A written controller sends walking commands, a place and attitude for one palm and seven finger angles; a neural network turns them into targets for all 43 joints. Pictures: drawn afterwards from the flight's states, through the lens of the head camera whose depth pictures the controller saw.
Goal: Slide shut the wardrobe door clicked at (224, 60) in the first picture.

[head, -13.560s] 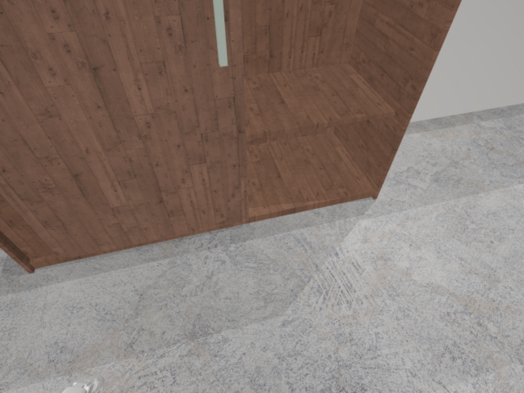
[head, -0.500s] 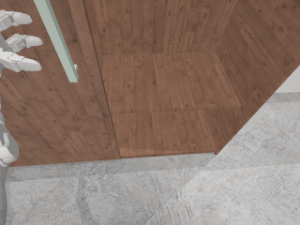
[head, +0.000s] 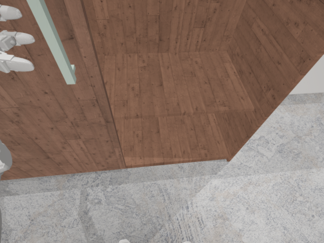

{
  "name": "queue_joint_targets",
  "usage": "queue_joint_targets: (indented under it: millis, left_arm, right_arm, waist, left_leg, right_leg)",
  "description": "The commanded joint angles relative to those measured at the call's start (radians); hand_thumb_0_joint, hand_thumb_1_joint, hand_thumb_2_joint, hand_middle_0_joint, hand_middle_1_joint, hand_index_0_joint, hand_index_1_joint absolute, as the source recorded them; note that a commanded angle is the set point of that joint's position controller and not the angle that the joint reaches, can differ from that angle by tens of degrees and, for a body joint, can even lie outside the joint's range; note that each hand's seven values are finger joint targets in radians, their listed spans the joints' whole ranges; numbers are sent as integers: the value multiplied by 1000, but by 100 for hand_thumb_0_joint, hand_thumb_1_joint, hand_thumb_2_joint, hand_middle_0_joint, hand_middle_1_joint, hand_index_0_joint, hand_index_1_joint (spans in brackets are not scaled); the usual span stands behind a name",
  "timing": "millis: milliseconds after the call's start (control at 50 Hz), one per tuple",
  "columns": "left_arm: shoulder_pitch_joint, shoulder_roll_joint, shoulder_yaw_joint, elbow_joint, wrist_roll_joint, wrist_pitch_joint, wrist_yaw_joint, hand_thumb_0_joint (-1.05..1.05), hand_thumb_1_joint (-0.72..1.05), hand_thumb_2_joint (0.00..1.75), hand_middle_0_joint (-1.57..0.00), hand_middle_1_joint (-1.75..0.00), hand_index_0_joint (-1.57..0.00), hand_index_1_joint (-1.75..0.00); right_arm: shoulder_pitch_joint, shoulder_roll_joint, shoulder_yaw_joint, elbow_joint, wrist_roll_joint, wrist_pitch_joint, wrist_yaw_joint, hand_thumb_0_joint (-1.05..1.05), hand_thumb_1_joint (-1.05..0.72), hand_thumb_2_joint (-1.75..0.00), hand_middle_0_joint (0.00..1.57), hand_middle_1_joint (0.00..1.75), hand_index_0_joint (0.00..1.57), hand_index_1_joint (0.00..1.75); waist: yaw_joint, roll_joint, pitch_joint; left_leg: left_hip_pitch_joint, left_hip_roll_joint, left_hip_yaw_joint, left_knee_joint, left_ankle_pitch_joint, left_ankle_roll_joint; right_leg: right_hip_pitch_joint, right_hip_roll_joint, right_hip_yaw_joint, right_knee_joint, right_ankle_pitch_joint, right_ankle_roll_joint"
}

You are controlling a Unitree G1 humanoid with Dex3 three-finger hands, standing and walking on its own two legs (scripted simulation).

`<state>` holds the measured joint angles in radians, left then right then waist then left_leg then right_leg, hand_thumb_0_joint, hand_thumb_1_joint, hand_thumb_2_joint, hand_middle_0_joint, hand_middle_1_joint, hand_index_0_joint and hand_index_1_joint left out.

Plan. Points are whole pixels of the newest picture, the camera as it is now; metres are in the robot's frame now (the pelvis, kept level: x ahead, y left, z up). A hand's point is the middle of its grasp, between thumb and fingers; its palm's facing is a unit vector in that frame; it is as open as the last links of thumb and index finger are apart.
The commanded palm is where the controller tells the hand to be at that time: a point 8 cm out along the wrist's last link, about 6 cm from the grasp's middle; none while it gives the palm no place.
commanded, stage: move the hooked fingers beside the handle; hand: left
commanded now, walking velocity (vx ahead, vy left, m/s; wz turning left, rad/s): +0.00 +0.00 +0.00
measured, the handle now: (49, 22) +0.54 +0.20 +0.23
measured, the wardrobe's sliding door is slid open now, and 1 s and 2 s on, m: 0.67 0.67 0.67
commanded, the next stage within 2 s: feel for the door with the fingertips in 1.70 s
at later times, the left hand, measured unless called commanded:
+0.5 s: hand (15, 43) +0.49 +0.27 +0.21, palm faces +0.05 -1.00 -0.02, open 13.5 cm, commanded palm +0.48 +0.30 +0.19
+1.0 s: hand (23, 51) +0.49 +0.26 +0.20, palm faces +0.06 -1.00 -0.03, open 13.8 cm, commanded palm +0.46 +0.30 +0.20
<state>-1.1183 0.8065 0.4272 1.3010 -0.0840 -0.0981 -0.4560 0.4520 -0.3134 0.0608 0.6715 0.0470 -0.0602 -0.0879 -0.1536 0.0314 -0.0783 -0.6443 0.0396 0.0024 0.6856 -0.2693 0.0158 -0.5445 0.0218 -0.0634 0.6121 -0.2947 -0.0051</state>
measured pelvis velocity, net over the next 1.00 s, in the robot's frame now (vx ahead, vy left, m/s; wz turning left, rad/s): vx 0.03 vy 0.00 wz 0.01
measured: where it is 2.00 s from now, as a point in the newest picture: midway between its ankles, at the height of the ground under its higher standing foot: outside the picture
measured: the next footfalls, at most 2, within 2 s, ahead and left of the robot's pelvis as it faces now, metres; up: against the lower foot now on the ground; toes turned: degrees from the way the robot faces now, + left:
none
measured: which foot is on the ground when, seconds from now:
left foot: down 0.00-1.00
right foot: down 0.00-1.00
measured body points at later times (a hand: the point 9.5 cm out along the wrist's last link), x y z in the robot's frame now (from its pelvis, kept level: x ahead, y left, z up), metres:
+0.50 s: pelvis +0.02 +0.00 +0.00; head +0.07 +0.01 +0.45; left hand +0.49 +0.32 +0.22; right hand +0.04 -0.27 -0.11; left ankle +0.03 +0.11 -0.72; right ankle +0.00 -0.12 -0.72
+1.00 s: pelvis +0.03 +0.00 +0.01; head +0.08 +0.00 +0.46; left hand +0.48 +0.31 +0.20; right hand +0.08 -0.27 -0.10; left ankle +0.03 +0.11 -0.72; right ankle +0.00 -0.12 -0.72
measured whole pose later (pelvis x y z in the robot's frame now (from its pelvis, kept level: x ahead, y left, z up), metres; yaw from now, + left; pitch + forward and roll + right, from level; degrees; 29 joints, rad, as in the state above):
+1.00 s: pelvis +0.03 +0.00 +0.01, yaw +0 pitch +8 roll -2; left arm -0.86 0.62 0.41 1.02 -0.15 -0.08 -0.36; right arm 0.39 -0.29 0.05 0.66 0.06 -0.06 -0.07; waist -0.10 0.03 -0.07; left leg -0.46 0.02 0.01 0.61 -0.30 0.02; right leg -0.36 0.01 -0.05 0.54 -0.32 0.00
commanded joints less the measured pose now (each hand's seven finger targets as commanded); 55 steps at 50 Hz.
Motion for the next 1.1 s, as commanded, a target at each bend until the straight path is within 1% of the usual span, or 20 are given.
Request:
queue_joint_targets:
  millis: [0, 40, 120, 240, 300, 360, 420, 480, 520, 600, 680, 720, 780, 820, 840, 900, 960, 1020, 1060, 1080]
  left_arm:
    - [-377, 198, 4, -160, -8, -20, 45, 0, -50, 30, -30, -120, -30, -120]
    - [-364, 242, 40, -178, -10, -26, 49, 0, -50, 30, -30, -120, -30, -120]
    - [-334, 177, 2, -188, -16, -26, 47, 0, -50, 30, -30, -120, -30, -120]
    - [-347, 135, -16, -209, -27, -23, 57, 0, -50, 30, -30, -120, -30, -120]
    - [-331, 132, -10, -188, -31, -16, 62, 0, -50, 30, -30, -120, -30, -120]
    - [-330, 99, -31, -224, -33, -21, 63, 0, -50, 30, -30, -120, -30, -120]
    - [-322, 92, -26, -244, -44, -25, 67, 0, -50, 30, -30, -120, -30, -120]
    - [-312, 41, -56, -257, -49, -20, 69, 0, -50, 30, -30, -120, -30, -120]
    - [-309, 83, -24, -253, -50, -22, 73, 0, -50, 30, -30, -120, -30, -120]
    - [-269, 55, -41, -296, -52, -24, 61, 0, -50, 30, -30, -120, -30, -120]
    - [-215, 70, -10, -321, -69, -21, 63, 0, -50, 30, -30, -120, -30, -120]
    - [-256, 48, -31, -399, -70, -37, 66, 0, -50, 30, -30, -120, -30, -120]
    - [-249, 70, 5, -467, -81, -49, 79, 0, -50, 30, -30, -120, -30, -120]
    - [-253, 99, 23, -471, -86, -52, 86, 0, -50, 30, -30, -120, -30, -120]
    - [-249, 118, 42, -477, -84, -51, 87, 0, -50, 30, -30, -120, -30, -120]
    - [-239, 76, 1, -502, -72, -48, 85, 0, -50, 30, -30, -120, -30, -120]
    - [-202, 55, 6, -543, -90, -39, 90, 0, -50, 30, -30, -120, -30, -120]
    - [-165, 103, 53, -561, -103, -30, 91, 0, -50, 30, -30, -120, -30, -120]
    - [-150, 68, 27, -585, -102, -21, 90, 0, -50, 30, -30, -120, -30, -120]
    - [-129, 84, 45, -598, -101, -17, 93, 0, -50, 30, -30, -120, -30, -120]
  right_arm:
    - [113, -180, -70, -69, -2, -33, -7, 0, -90, -90, 20, 30, 20, 30]
    - [112, -183, -71, -73, -2, -28, -8, 0, -90, -90, 20, 30, 20, 30]
    - [99, -175, -72, -79, 1, -24, -6, 0, -90, -90, 20, 30, 20, 30]
    - [91, -173, -72, -73, 1, -28, -4, 0, -90, -90, 20, 30, 20, 30]
    - [87, -176, -74, -71, 2, -29, -5, 0, -90, -90, 20, 30, 20, 30]
    - [86, -168, -77, -69, 1, -29, -2, 0, -90, -90, 20, 30, 20, 30]
    - [84, -169, -78, -66, 0, -28, -1, 0, -90, -90, 20, 30, 20, 30]
    - [68, -162, -77, -68, 3, -29, 1, 0, -90, -90, 20, 30, 20, 30]
    - [74, -170, -77, -64, 0, -26, 1, 0, -90, -90, 20, 30, 20, 30]
    - [54, -158, -79, -80, 5, -23, 5, 0, -90, -90, 20, 30, 20, 30]
    - [45, -160, -80, -90, 6, -19, 7, 0, -90, -90, 20, 30, 20, 30]
    - [32, -153, -80, -95, 6, -21, 9, 0, -90, -90, 20, 30, 20, 30]
    - [19, -151, -84, -98, 7, -27, 7, 0, -90, -90, 20, 30, 20, 30]
    - [14, -152, -79, -93, 8, -29, 5, 0, -90, -90, 20, 30, 20, 30]
    - [9, -151, -78, -96, 8, -32, 5, 0, -90, -90, 20, 30, 20, 30]
    - [-5, -144, -76, -103, 11, -39, 6, 0, -90, -90, 20, 30, 20, 30]
    - [-14, -144, -79, -108, 11, -45, 7, 0, -90, -90, 20, 30, 20, 30]
    - [-20, -149, -80, -103, 10, -45, 4, 0, -90, -90, 20, 30, 20, 30]
    - [-37, -142, -78, -114, 14, -45, 7, 0, -90, -90, 20, 30, 20, 30]
    - [-38, -143, -81, -118, 13, -45, 8, 0, -90, -90, 20, 30, 20, 30]
  waist:
    - [-26, 54, -235]
    - [-15, 44, -260]
    - [-15, 50, -226]
    - [-18, 61, -226]
    - [-16, 15, -210]
    - [-13, 58, -248]
    - [-8, 22, -254]
    - [-10, 57, -234]
    - [-4, 11, -229]
    - [12, 71, -255]
    - [27, 27, -264]
    - [28, 82, -271]
    - [34, 92, -325]
    - [35, 52, -299]
    - [41, 78, -307]
    - [38, 116, -283]
    - [48, 105, -335]
    - [59, 58, -337]
    - [61, 88, -319]
    - [70, 73, -329]
  left_leg:
    - [279, -14, -37, -96, 14, 32]
    - [279, -15, -31, -91, 46, 34]
    - [294, -15, -31, -97, 53, 33]
    - [334, -16, -39, -107, 70, 30]
    - [316, -16, -40, -109, 56, 32]
    - [367, -17, -40, -103, 104, 29]
    - [371, -18, -40, -99, 136, 31]
    - [393, -19, -38, -106, 134, 28]
    - [369, -21, -40, -105, 143, 32]
    - [409, -24, -36, -105, 188, 27]
    - [413, -23, -36, -108, 210, 30]
    - [439, -26, -37, -108, 228, 28]
    - [502, -21, -42, -110, 265, 25]
    - [479, -21, -42, -112, 273, 29]
    - [480, -24, -36, -115, 272, 29]
    - [506, -23, -47, -123, 286, 23]
    - [548, -23, -45, -120, 336, 22]
    - [538, -20, -40, -115, 383, 25]
    - [544, -24, -35, -122, 393, 24]
    - [547, -23, -40, -124, 404, 23]
  right_leg:
    - [-6, 4, 43, -128, 35, 7]
    - [25, 4, 48, -126, 68, 7]
    - [14, 3, 41, -128, 77, 3]
    - [8, 4, 37, -132, 86, 2]
    - [15, 2, 37, -135, 80, 4]
    - [21, 3, 35, -129, 115, 0]
    - [44, 3, 35, -127, 150, -3]
    - [31, 4, 31, -132, 148, -3]
    - [52, 4, 33, -132, 159, -5]
    - [76, 1, 31, -123, 204, -8]
    - [105, 5, 29, -124, 230, -8]
    - [109, 3, 32, -124, 237, -14]
    - [128, 6, 31, -127, 262, -12]
    - [151, 5, 31, -130, 280, -14]
    - [163, 5, 36, -131, 290, -12]
    - [144, 3, 28, -131, 284, -17]
    - [175, 5, 26, -132, 324, -18]
    - [220, 3, 26, -131, 382, -18]
    - [215, 3, 25, -130, 395, -16]
    - [225, 2, 23, -130, 398, -16]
